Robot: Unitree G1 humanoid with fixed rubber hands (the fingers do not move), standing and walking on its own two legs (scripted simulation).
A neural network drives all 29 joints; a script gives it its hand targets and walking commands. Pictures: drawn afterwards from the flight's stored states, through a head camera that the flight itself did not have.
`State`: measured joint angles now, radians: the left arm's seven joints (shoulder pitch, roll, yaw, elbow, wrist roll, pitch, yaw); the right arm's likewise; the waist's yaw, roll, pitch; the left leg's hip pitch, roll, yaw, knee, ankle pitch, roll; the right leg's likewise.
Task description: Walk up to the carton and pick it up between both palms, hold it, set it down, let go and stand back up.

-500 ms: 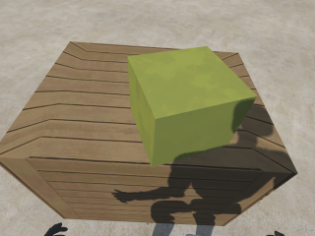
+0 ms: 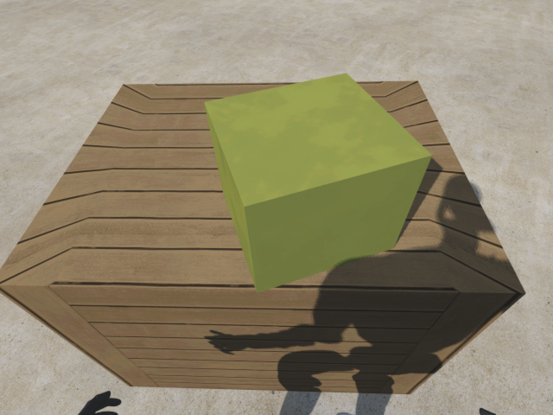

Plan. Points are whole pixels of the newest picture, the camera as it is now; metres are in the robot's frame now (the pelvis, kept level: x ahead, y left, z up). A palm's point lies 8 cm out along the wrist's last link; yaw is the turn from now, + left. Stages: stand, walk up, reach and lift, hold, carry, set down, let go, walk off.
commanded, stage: walk up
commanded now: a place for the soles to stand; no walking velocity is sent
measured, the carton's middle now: (303, 178) +0.49 -0.02 +0.06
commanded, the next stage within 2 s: reach and lift in 1.20 s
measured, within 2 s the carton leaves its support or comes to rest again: neither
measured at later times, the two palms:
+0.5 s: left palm out of the picture +0.12 +0.30 -0.08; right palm out of the picture +0.11 -0.29 -0.08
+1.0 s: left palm out of the picture +0.13 +0.29 -0.08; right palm out of the picture +0.11 -0.30 -0.09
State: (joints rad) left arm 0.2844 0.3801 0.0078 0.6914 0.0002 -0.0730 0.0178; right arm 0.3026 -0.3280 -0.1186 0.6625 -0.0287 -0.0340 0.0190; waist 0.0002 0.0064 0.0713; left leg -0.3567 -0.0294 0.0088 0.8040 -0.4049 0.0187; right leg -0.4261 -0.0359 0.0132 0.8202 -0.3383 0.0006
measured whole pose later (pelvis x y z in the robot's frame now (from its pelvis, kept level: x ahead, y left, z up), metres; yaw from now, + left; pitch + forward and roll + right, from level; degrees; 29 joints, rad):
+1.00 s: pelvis +0.01 +0.00 +0.00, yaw +0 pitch -2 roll +1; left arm 0.24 0.38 0.01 0.69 0.00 -0.06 0.00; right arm 0.30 -0.33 -0.12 0.66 -0.03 -0.06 0.01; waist 0.00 0.00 0.07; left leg -0.36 -0.02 0.00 0.80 -0.42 0.02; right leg -0.42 -0.03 -0.01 0.82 -0.38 -0.01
